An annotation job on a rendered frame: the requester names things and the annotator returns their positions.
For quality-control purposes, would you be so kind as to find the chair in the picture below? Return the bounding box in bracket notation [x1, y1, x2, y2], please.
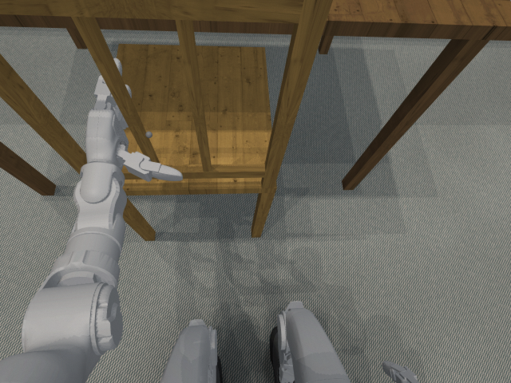
[0, 0, 333, 241]

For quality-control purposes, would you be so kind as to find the right robot hand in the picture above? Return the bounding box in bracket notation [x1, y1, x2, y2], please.
[382, 361, 419, 383]

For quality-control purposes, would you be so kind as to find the right robot foot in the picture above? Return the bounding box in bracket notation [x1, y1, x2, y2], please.
[270, 326, 295, 383]

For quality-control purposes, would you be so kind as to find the robot left forearm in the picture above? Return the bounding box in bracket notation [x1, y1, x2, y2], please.
[21, 162, 127, 353]

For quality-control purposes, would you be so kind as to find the robot left upper arm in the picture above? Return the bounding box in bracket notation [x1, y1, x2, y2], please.
[0, 282, 123, 383]

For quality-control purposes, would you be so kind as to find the left robot hand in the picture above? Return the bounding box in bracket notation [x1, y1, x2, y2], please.
[85, 58, 183, 182]

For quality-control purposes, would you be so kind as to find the robot right thigh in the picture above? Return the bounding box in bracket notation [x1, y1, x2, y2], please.
[277, 308, 351, 383]

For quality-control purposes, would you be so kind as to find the table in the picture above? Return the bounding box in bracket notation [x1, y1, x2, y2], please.
[0, 0, 511, 195]

